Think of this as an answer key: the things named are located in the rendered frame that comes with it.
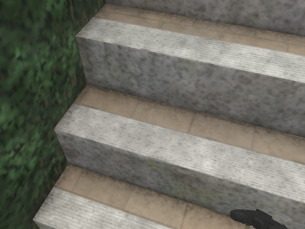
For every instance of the robot right hand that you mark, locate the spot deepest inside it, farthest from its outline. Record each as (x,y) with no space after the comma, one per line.
(256,218)

